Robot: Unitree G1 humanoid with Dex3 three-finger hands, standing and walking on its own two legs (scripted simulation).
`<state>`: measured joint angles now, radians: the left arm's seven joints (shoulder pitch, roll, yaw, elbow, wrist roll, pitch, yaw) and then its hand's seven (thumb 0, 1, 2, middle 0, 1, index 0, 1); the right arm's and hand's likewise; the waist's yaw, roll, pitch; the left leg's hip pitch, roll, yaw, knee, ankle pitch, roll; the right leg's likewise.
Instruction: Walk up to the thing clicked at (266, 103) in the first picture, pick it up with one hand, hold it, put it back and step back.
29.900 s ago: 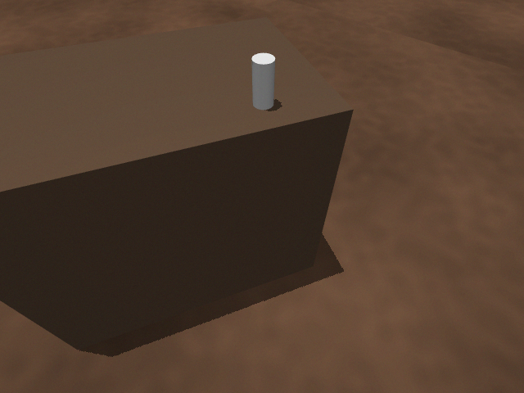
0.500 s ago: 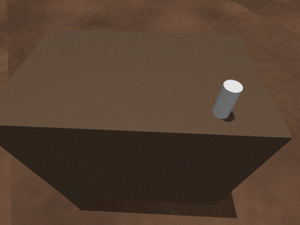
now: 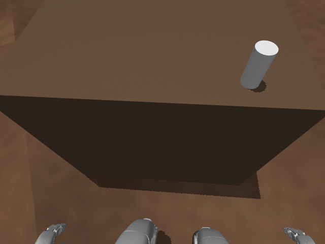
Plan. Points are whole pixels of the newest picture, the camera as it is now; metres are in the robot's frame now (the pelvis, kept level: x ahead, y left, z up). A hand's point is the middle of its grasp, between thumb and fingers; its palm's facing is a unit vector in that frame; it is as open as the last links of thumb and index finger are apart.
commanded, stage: step back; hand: right
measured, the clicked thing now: (257, 66) +0.51 -0.21 +0.09
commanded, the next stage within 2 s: none
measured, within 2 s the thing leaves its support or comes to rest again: neither
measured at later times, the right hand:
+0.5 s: hand out of the picture +0.02 -0.23 -0.15, palm faces +0.02 +0.92 -0.39, open 7.3 cm
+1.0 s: hand out of the picture -0.15 -0.20 -0.14, palm faces -0.05 +0.90 -0.43, open 7.3 cm
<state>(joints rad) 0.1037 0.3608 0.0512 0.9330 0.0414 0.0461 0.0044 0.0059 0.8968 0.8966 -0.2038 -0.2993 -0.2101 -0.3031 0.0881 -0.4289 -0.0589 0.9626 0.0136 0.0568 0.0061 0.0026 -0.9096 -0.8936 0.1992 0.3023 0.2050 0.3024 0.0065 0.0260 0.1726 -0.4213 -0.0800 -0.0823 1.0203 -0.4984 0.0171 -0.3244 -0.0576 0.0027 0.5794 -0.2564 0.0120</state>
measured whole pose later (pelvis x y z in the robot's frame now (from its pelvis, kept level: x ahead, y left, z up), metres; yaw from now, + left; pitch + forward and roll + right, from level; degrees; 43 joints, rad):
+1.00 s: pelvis -0.22 +0.07 -0.01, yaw +0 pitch -4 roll +0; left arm 0.10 0.38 0.08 0.78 0.03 0.09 0.01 0.01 0.90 0.90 -0.20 -0.30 -0.21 -0.30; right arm 0.19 -0.36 -0.03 0.89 -0.04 0.02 0.00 0.00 -0.91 -0.89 0.20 0.30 0.21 0.30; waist -0.01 -0.05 0.18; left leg -0.27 -0.04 -0.02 0.66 -0.33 0.04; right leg -0.47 0.06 0.12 0.92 -0.48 -0.01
